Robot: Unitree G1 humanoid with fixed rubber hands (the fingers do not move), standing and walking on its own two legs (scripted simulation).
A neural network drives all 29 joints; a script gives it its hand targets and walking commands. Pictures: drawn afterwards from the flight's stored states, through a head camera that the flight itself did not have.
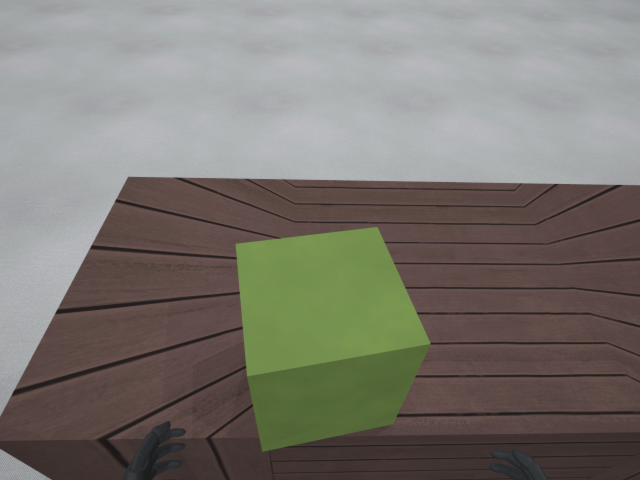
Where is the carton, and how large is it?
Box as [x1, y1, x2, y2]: [236, 227, 430, 451]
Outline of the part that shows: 377,227 236,244 247,378 262,451 391,424 393,422 430,343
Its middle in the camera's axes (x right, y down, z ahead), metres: +0.00 +0.14 +0.59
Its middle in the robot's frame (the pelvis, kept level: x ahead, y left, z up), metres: +0.36 +0.04 -0.05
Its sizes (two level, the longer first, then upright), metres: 0.210 0.200 0.250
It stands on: a pedestal, 0.61 m high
